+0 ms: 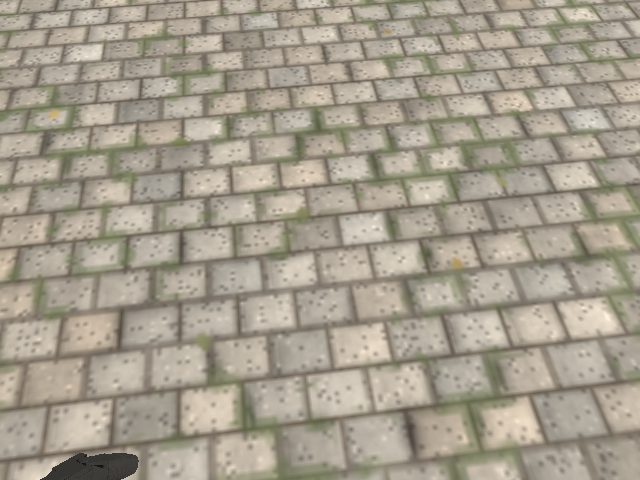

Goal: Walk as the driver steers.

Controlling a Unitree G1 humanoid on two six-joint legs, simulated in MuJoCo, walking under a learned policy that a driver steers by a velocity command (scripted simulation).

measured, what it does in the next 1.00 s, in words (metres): walks ahead, turning right: right foot, then left foot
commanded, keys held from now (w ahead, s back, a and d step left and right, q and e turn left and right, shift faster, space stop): w+e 0.48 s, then w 0.50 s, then w+q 0.02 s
